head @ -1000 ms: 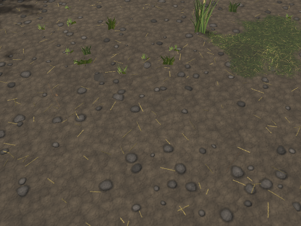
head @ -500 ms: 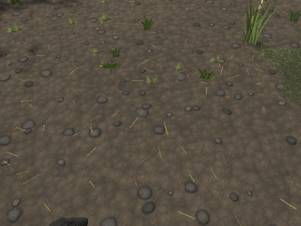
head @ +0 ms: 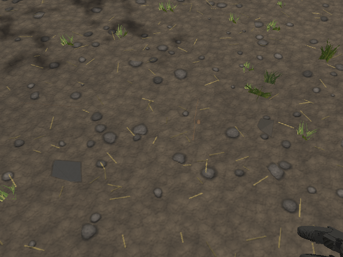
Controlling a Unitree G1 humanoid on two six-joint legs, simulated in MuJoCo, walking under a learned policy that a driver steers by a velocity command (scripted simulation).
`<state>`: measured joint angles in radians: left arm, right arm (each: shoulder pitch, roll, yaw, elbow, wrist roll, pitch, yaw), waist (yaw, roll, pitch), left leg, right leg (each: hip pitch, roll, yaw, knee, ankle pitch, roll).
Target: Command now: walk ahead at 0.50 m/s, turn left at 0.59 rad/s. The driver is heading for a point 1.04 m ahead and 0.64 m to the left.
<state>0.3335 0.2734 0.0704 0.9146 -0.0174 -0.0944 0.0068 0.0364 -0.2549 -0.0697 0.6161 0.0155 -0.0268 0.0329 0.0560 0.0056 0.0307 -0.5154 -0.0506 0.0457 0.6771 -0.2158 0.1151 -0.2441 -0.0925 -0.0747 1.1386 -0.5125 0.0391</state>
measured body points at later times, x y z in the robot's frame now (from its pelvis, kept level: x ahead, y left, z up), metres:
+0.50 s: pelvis +0.29 -0.02 +0.01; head +0.31 -0.01 +0.46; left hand +0.41 +0.28 -0.06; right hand +0.43 -0.27 -0.10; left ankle +0.13 +0.07 -0.63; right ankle +0.38 -0.10 -0.71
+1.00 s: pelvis +0.50 +0.13 +0.00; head +0.54 +0.17 +0.45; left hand +0.39 +0.41 -0.12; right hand +0.82 +0.04 -0.07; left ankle +0.53 +0.24 -0.71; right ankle +0.44 -0.09 -0.62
